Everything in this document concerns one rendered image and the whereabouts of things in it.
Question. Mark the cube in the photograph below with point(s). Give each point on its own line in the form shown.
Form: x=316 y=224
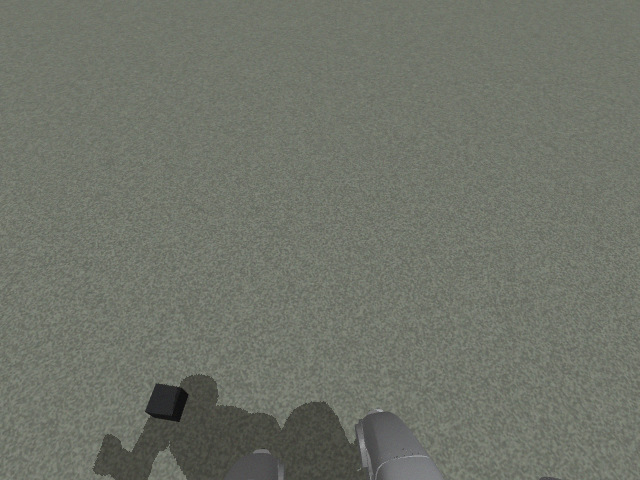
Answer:
x=167 y=402

